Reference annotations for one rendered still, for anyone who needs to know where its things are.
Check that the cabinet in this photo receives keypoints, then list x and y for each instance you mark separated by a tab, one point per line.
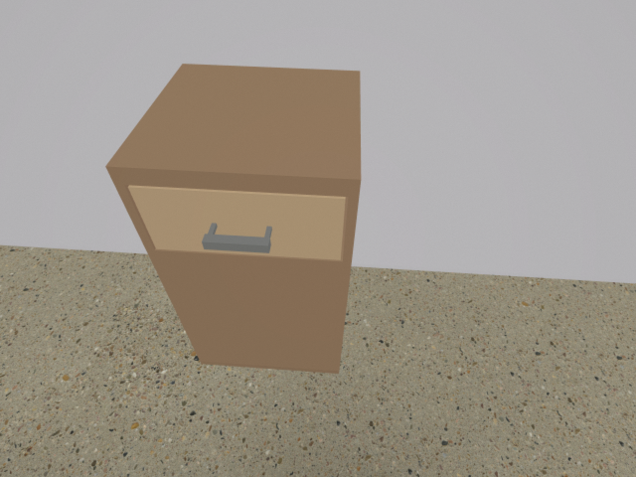
252	129

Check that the drawer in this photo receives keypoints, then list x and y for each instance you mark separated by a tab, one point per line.
306	226

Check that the handle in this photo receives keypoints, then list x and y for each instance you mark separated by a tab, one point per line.
236	243

